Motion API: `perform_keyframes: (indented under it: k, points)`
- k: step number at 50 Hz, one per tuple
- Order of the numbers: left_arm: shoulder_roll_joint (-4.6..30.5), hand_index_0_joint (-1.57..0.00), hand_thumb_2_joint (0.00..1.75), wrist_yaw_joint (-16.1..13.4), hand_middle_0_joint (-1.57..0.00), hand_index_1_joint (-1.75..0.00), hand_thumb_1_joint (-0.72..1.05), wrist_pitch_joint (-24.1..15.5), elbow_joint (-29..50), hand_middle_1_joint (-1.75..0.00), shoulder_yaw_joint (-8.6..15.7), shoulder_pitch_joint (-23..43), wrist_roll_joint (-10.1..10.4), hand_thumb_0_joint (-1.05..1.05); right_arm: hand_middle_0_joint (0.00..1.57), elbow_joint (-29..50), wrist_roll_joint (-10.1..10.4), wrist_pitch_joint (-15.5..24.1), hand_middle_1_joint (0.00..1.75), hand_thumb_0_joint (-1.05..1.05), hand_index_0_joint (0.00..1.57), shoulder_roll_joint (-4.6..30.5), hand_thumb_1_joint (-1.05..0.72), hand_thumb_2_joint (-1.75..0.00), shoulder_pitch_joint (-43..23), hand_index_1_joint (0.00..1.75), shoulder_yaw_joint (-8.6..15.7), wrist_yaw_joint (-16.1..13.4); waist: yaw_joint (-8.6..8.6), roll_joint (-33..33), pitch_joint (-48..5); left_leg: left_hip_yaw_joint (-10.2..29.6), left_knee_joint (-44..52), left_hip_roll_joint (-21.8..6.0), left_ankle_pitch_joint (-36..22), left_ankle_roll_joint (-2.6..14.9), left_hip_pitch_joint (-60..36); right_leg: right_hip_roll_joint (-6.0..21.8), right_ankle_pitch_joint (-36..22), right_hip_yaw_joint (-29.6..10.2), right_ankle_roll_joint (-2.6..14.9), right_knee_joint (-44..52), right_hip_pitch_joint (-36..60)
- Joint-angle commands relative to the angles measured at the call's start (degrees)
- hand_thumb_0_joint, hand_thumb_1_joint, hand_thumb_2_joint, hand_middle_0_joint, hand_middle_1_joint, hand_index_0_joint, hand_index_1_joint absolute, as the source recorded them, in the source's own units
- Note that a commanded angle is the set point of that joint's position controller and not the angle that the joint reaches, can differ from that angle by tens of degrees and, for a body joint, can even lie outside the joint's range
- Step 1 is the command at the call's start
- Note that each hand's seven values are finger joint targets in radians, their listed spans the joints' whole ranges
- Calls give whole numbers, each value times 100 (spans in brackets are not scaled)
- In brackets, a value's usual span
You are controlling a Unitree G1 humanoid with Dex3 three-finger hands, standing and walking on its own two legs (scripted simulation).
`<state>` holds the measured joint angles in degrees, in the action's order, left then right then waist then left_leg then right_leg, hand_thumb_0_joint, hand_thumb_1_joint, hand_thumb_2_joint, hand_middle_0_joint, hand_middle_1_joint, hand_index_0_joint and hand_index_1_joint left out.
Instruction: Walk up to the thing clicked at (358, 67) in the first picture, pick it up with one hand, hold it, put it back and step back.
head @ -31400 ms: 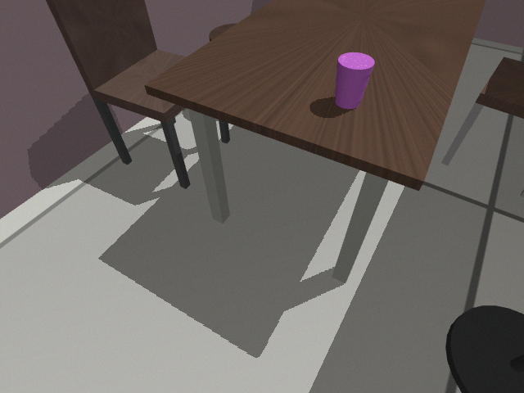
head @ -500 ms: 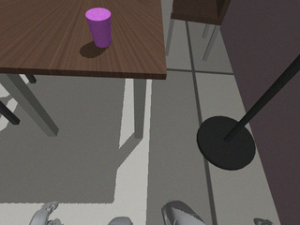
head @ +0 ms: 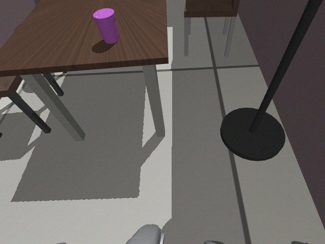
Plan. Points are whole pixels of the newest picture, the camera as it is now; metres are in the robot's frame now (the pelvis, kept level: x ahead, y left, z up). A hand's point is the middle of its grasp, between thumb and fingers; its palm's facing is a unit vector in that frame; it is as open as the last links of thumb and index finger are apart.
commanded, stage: step back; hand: left
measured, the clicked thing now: (108, 27) +0.94 +0.29 +0.03
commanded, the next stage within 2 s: stand in 1.48 s
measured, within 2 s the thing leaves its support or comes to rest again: neither
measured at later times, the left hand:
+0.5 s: hand out of the picture -0.11 +0.26 -0.16, palm faces +0.03 -0.93 -0.38, open 7.4 cm
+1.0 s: hand out of the picture -0.14 +0.28 -0.15, palm faces +0.01 -0.92 -0.39, open 7.4 cm
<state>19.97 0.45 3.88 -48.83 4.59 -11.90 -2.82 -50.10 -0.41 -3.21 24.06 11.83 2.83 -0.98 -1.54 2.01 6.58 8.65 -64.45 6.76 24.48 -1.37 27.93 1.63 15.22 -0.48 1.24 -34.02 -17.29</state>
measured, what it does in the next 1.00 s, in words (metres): walks backwards: left foot, then right foot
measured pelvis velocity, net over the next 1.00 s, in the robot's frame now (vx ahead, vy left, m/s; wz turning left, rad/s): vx -0.20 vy -0.01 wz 0.03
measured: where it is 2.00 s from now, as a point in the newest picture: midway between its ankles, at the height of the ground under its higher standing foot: outside the picture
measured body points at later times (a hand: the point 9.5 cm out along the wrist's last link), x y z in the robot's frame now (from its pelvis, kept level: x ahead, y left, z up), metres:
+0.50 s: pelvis -0.17 -0.01 -0.01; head -0.13 +0.00 +0.43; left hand -0.11 +0.31 -0.14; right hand -0.02 -0.32 -0.11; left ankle -0.10 +0.12 -0.73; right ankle -0.23 -0.15 -0.73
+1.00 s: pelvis -0.20 -0.01 +0.00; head -0.18 +0.00 +0.45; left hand -0.14 +0.32 -0.12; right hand -0.14 -0.31 -0.12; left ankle -0.18 +0.12 -0.73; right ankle -0.19 -0.14 -0.71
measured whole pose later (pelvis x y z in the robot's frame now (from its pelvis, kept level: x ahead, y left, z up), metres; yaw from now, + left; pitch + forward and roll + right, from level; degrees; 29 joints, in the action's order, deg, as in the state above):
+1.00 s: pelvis -0.20 -0.01 +0.00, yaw +2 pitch -2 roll +0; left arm 24.3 1.1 -0.4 -56.1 3.8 -11.4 -1.5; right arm -55.5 -2.4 0.8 19.6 13.2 3.0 1.8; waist 0.4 -1.4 4.4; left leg 1.2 -30.6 -0.2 14.3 0.4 14.4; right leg 1.5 26.9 0.4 1.5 -42.3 -17.8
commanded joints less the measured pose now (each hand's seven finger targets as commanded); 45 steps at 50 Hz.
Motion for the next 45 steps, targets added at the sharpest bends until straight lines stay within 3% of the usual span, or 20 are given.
perform_keyframes:
  k: [1,5,8,10,11,12,15,21,24,27,28,29,31,32,35,38,39,41,42,45]
  points:
    - [1444,-20,90,-209,-20,-30,90,-213,743,-30,407,410,10,0,20,411,-62,229,30,0,20,848,-90,-90,75,30,213,-127,-100,-1341,-664,-265,790,-269,541,-117,261,1261,-1437,-991,1019,866,1178]
    - [1497,-20,90,-249,-20,-30,90,-147,736,-30,359,219,57,0,20,364,-118,280,30,0,20,765,-90,-90,233,30,219,-117,-193,-1538,-1142,-662,2469,-528,464,26,-382,1434,-2715,-1100,985,281,1673]
    - [1538,-20,90,-199,-20,-30,90,-61,837,-30,281,537,158,0,20,47,-106,255,30,0,20,864,-90,-90,860,30,306,-96,184,-1017,-1361,-994,4084,-440,-1150,222,-1395,1155,-1948,-796,581,-183,1144]
    - [1180,-20,90,-165,-20,-30,90,-58,918,-30,149,599,196,0,20,159,-223,209,30,0,20,1576,-90,-90,612,30,492,-69,147,720,-1131,1424,4357,-2182,-2213,1017,-1984,76,507,-63,23,-1416,-810]
    - [1391,-20,90,-234,-20,-30,90,-55,995,-30,276,1162,205,0,20,341,-224,174,30,0,20,2089,-90,-90,240,30,538,-18,459,1381,-826,2280,4767,-3005,-2315,1921,-845,-389,2287,-102,-136,-2639,-686]
    - [1499,-20,90,-239,-20,-30,90,-29,916,-30,327,1166,151,0,20,430,-245,242,30,0,20,1937,-90,-90,-172,30,525,-60,300,1081,-476,2395,4798,-3190,-2382,2065,-267,-241,2214,-764,-121,-3461,-437]
    - [1300,-20,90,-178,-20,-30,90,-7,501,-30,272,423,270,0,20,581,-268,251,30,0,20,1226,-90,-90,-715,30,276,-102,-159,390,-489,418,4099,-2107,-3616,1448,-734,-699,1486,-892,-67,-4135,-751]
    - [1150,-20,90,-84,-20,-30,90,-290,362,-30,144,283,164,0,20,438,-208,234,30,0,20,1141,-90,-90,-198,30,360,-15,287,993,-858,308,4036,-1861,-691,1291,-2171,-230,1374,-265,-206,-774,-545]
    - [1138,-20,90,-125,-20,-30,90,-490,-117,-30,152,-285,134,0,20,411,-219,102,30,0,20,1298,-90,-90,-308,30,409,68,143,874,-1118,132,3638,-1767,-39,1103,-1771,-392,669,156,-66,1494,679]
    - [1892,-20,90,-184,-20,-30,90,-634,-107,-30,355,-149,-40,0,20,519,-194,131,30,0,20,553,-90,-90,-268,30,178,78,65,-938,-602,-446,1845,-557,612,219,716,1221,1477,-2811,510,1867,1385]
    - [2302,-20,90,-193,-20,-30,90,-596,20,-30,416,284,-80,0,20,499,-223,147,30,0,20,886,-90,-90,-779,30,303,10,-221,-1225,-250,20,1483,-884,742,110,-23,2071,2427,-3360,1227,2073,-381]
    - [2116,-20,90,-174,-20,-30,90,-612,84,-30,368,737,-30,0,20,360,-169,168,30,0,20,1091,-90,-90,-692,30,391,52,23,-999,148,167,1267,-1016,377,105,-675,1927,2819,-3007,1147,2098,-1227]
    - [1530,-20,90,-162,-20,-30,90,-690,59,-30,200,805,37,0,20,180,-77,264,30,0,20,943,-90,-90,-642,30,324,148,180,-644,77,-189,1751,-732,-240,107,-434,934,1088,-1490,699,1657,-101]
    - [1513,-20,90,-172,-20,-30,90,-702,-57,-30,216,490,40,0,20,208,-85,304,30,0,20,798,-90,-90,-653,30,266,147,72,-881,-111,-286,1944,-669,-284,137,-248,912,57,-1370,674,1416,419]
    - [1723,-20,90,-108,-20,-30,90,-692,-176,-30,249,120,24,0,20,210,-139,382,30,0,20,791,-90,-90,-767,30,260,179,-141,-1168,-147,-602,2546,-667,82,119,-514,1037,230,-1367,714,1389,514]
    - [1620,-20,90,-74,-20,-30,90,-571,-105,-30,139,303,68,0,20,-79,-140,507,30,0,20,787,-90,-90,-236,30,349,167,177,-1061,-282,-835,3998,-505,-443,181,-1763,832,233,-925,564,773,59]
    - [1376,-20,90,-70,-20,-30,90,-554,-95,-30,57,202,69,0,20,-196,-163,560,30,0,20,891,-90,-90,10,30,423,134,260,-678,-519,-316,4212,-763,-698,273,-2478,648,-181,-678,424,106,-327]
    - [1296,-20,90,-97,-20,-30,90,-531,-105,-30,58,412,195,0,20,-254,-178,586,30,0,20,1595,-90,-90,318,30,558,125,361,653,-686,2398,5040,-2461,1221,1303,-2337,-165,1803,99,87,-1563,-1229]
    - [1599,-20,90,-101,-20,-30,90,-538,-162,-30,136,329,162,0,20,-217,-168,570,30,0,20,1741,-90,-90,210,30,610,140,328,551,-454,2613,5287,-2640,1917,1587,-1717,3,1920,-245,99,-1892,-955]
    - [1436,-20,90,-20,-20,-30,90,-600,-250,-30,119,112,159,0,20,-100,-232,585,30,0,20,1237,-90,-90,-147,30,460,133,136,496,-327,1378,4967,-2054,750,1247,-1759,170,1557,-216,99,-1301,-953]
